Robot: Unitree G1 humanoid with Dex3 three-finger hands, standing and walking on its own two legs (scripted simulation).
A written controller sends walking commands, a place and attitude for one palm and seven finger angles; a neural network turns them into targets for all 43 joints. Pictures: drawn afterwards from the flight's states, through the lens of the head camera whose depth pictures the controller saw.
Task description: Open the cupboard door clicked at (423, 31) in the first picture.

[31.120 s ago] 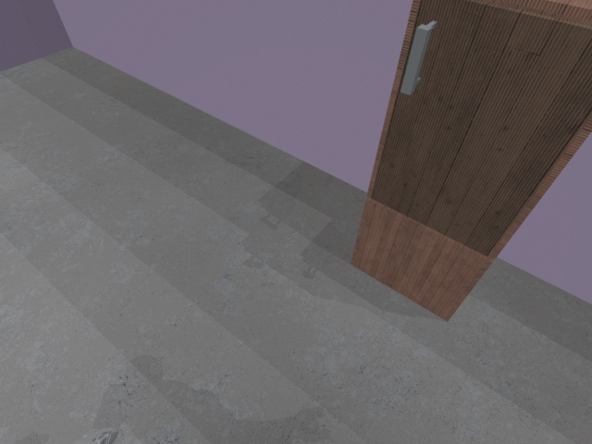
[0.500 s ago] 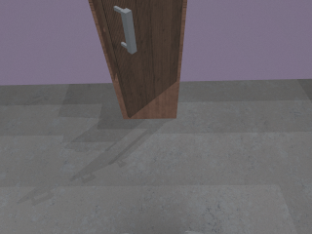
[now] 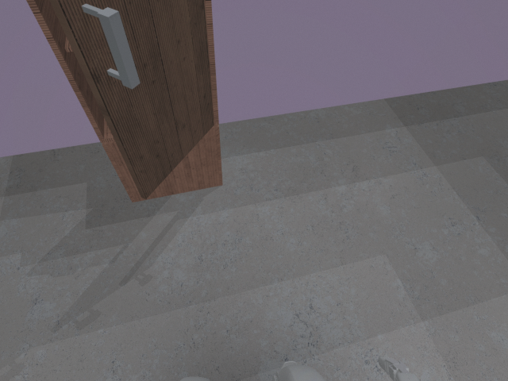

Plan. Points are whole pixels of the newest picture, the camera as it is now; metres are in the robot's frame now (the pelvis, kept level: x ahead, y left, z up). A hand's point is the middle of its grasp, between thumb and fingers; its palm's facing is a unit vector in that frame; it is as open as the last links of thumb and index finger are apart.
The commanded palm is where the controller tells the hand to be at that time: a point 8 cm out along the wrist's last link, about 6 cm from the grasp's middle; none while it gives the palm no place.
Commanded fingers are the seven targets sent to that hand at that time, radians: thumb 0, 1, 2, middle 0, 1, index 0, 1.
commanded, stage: walk to a spot facing it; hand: left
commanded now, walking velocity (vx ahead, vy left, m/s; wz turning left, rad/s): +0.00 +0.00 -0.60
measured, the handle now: (111, 48) +0.62 +0.33 +0.14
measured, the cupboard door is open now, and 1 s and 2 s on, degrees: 46 46 46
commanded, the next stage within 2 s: none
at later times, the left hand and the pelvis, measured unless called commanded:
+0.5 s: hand (173, 363) +0.15 +0.16 -0.18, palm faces -0.32 -0.92 -0.20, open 7.4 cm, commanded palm none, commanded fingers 0.00 0.90 0.90 -0.20 -0.30 -0.20 -0.30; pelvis +0.01 -0.01 +0.00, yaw -19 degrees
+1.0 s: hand (235, 318) +0.24 +0.05 -0.16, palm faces -0.59 -0.78 -0.21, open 7.4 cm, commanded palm none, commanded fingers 0.00 0.90 0.90 -0.20 -0.30 -0.20 -0.30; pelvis +0.07 -0.07 +0.01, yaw -37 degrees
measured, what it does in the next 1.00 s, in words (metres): steps on the spot, turning right: right foot, then left foot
